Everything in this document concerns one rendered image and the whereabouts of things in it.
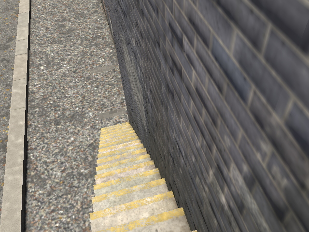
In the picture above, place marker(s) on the stairs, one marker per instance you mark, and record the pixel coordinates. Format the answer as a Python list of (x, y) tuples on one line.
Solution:
[(130, 195)]

